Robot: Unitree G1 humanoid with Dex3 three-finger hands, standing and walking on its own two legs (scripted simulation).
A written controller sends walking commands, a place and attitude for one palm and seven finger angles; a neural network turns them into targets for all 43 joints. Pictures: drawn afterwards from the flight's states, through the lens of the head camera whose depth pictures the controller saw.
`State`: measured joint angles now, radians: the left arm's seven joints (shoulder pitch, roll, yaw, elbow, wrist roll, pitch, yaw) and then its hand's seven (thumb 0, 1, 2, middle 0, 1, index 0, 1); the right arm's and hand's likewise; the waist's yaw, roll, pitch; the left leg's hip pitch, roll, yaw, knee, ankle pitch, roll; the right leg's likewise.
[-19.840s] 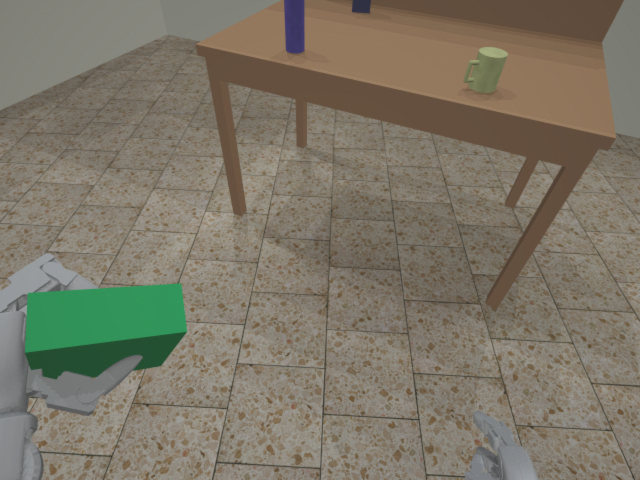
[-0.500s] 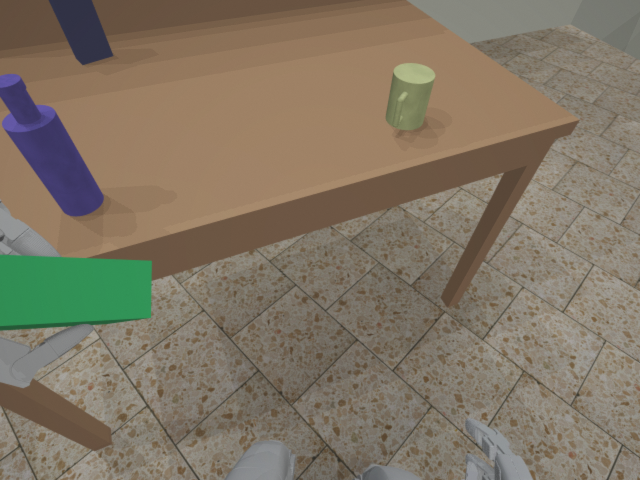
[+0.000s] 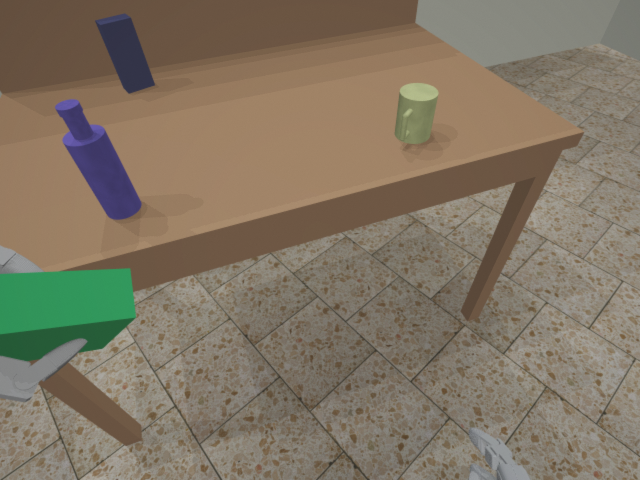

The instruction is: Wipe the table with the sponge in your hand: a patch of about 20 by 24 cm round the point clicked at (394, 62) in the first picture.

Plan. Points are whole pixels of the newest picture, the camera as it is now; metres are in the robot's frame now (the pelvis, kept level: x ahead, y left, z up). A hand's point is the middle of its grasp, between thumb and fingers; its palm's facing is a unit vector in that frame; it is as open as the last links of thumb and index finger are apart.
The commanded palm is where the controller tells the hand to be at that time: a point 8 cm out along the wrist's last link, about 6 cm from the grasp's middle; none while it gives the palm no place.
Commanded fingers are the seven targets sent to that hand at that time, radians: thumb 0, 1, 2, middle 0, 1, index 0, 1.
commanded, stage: come to a stop and stand still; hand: left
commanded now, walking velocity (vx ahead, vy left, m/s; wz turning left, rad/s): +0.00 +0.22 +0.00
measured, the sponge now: (69, 317) +0.22 +0.25 +0.17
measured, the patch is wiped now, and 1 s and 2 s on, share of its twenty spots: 0.00 0.00 0.00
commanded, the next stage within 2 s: look again from close up in 0.82 s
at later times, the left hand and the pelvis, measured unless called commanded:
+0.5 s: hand (42, 304) +0.23 +0.27 +0.18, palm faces +0.42 -0.76 -0.49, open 9.1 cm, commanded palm +0.17 +0.29 +0.20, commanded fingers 0.00 0.10 1.30 -1.20 -1.60 -1.20 -1.60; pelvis +0.02 +0.01 +0.01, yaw +1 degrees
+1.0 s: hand (49, 313) +0.23 +0.28 +0.17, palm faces +0.40 -0.84 -0.38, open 9.1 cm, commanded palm +0.18 +0.31 +0.20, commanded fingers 0.00 0.10 1.30 -1.20 -1.60 -1.20 -1.60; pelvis +0.02 +0.03 +0.02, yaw +0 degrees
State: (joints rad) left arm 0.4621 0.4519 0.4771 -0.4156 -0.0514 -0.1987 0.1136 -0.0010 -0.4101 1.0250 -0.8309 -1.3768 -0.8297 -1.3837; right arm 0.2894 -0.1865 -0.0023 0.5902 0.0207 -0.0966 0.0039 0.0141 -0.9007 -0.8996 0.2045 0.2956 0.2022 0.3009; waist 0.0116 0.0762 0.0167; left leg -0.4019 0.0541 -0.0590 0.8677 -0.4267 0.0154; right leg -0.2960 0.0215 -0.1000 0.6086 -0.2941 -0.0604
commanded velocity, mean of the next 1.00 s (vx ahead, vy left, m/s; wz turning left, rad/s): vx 0.00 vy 0.04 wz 0.00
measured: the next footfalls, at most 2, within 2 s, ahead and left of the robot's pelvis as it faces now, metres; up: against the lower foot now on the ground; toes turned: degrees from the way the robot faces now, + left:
left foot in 0.28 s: +0.08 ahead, +0.13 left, +0.00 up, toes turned +4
left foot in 1.76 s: +0.16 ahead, +0.12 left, +0.00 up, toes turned +6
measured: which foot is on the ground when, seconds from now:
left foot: up 0.00-0.26, down 0.28-1.00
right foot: down 0.00-1.00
